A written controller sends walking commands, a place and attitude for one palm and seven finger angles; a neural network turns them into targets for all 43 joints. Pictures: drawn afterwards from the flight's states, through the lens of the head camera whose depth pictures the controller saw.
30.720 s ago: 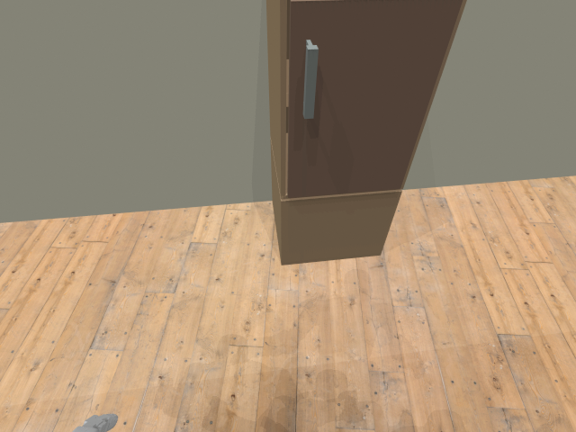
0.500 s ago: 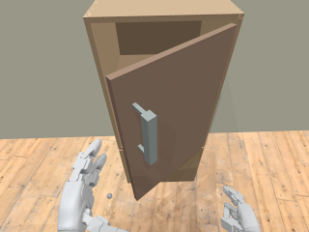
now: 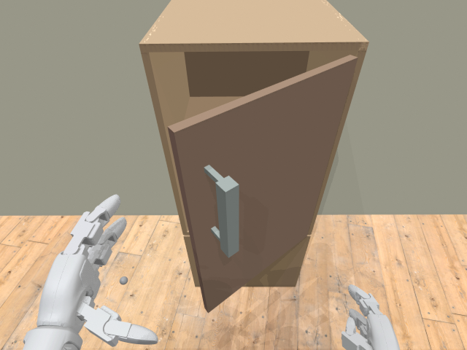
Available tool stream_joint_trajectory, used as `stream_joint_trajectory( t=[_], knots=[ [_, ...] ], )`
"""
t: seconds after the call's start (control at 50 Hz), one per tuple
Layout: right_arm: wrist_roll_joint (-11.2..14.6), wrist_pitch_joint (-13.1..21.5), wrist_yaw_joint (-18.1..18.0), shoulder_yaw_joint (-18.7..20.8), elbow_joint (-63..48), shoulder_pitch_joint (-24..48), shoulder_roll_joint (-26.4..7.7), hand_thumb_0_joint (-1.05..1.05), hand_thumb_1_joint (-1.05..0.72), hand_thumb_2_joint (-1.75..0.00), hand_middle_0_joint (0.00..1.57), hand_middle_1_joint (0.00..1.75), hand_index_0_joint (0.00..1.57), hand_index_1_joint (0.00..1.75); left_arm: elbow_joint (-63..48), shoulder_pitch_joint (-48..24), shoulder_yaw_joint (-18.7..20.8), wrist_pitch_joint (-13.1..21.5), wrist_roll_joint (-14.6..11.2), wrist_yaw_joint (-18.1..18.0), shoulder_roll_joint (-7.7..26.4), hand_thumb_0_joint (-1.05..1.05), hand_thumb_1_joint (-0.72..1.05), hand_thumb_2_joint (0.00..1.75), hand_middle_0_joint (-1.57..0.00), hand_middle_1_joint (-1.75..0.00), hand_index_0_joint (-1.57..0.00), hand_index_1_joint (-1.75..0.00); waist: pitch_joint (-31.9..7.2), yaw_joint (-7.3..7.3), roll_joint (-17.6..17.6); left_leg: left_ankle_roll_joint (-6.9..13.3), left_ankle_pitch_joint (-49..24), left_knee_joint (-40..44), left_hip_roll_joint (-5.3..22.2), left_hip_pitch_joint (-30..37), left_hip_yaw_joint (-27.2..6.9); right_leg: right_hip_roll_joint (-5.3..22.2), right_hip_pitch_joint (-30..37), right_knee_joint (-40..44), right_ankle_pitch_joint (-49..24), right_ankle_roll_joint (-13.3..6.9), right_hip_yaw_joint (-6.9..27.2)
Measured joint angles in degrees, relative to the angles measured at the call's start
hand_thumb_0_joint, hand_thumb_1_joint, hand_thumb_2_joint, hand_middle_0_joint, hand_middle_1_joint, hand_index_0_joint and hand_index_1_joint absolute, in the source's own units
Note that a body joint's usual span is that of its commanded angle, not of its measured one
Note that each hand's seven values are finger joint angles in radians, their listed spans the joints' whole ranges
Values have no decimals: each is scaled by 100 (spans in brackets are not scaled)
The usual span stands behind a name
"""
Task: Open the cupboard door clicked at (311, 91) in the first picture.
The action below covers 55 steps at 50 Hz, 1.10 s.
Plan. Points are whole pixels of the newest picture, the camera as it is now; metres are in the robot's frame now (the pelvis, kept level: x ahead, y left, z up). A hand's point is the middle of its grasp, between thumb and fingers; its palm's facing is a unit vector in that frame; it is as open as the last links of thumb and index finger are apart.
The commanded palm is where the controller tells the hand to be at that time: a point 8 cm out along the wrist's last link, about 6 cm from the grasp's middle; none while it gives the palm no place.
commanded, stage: draw the hand back to the body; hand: left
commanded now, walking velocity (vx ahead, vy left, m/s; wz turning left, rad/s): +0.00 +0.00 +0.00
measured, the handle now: (220, 212) +0.32 +0.06 +0.10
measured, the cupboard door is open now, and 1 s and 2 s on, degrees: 38 38 38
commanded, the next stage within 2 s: step back with the hand held close in 1.04 s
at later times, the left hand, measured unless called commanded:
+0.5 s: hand (55, 239) +0.20 +0.26 +0.17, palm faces +0.33 -0.87 -0.37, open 11.0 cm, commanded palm +0.15 +0.31 +0.19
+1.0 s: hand (45, 233) +0.20 +0.27 +0.18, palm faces +0.39 -0.83 -0.39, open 7.5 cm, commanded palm +0.15 +0.31 +0.20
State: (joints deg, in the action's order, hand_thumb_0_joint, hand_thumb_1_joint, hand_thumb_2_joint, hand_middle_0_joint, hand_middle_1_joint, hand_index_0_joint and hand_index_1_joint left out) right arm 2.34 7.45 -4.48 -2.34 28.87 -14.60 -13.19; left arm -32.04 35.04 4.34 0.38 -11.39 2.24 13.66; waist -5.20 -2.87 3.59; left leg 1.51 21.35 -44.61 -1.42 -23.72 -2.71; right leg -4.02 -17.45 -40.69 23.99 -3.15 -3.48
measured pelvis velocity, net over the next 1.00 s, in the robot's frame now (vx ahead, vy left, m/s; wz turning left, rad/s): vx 0.01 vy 0.02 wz -0.03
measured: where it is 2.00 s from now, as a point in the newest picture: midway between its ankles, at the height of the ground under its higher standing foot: outside the picture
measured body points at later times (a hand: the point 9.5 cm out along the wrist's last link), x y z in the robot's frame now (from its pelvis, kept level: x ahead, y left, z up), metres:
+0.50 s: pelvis +0.01 +0.03 +0.03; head +0.00 +0.03 +0.48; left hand +0.18 +0.30 +0.19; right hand +0.21 -0.18 -0.05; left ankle +0.02 +0.10 -0.71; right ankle -0.02 -0.08 -0.71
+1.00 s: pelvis +0.01 +0.02 +0.03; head -0.01 +0.01 +0.48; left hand +0.18 +0.31 +0.20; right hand +0.19 -0.21 -0.05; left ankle +0.02 +0.10 -0.71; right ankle -0.02 -0.08 -0.71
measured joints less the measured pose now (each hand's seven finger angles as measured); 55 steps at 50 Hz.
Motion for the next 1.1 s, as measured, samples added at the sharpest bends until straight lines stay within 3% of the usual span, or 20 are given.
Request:
stream_joint_trajectory(
  t=[0.1,0.22,0.48,0.74,0.88,1.1],
  knots=[
    [-101,-66,-130,-56,96,141,65,2,-90,-90,20,30,20,30,63,-3,119,119,551,-526,324,-1,-35,37,-16,-30,-16,-30,205,-21,-11,30,-172,397,12,352,30,-8,381,490,-240,32,55],
    [-170,-114,-123,-107,264,256,96,2,-90,-90,20,30,20,30,174,-24,191,232,760,-773,392,-1,-16,45,-16,-30,-17,-30,413,-46,-33,118,-393,905,-70,748,120,87,742,954,-460,123,159],
    [-207,-234,-13,-105,548,363,128,2,-90,-90,21,30,20,30,349,-343,819,320,819,-905,597,0,28,64,-18,-30,-19,-30,506,-95,-100,246,-648,1636,-214,1352,271,251,1270,1577,-696,266,332],
    [-196,-314,54,16,663,402,44,2,-90,-90,21,30,20,30,631,-764,1516,363,759,-934,811,1,72,83,-20,-30,-21,-30,605,-117,-128,232,-792,1922,-202,1530,288,244,1448,1884,-865,262,362],
    [-189,-367,82,70,699,379,12,2,-90,-90,21,30,20,30,721,-688,1366,359,748,-892,641,1,84,88,-20,-30,-21,-30,609,-86,-97,203,-843,1984,-169,1544,278,212,1457,1941,-914,229,355],
    [-167,-322,27,89,773,368,28,2,-90,-90,21,30,20,30,729,-660,1388,394,733,-900,708,1,88,90,-21,-30,-21,-30,591,-76,-50,103,-831,1943,-64,1594,223,102,1550,1990,-947,125,310]
  ],
)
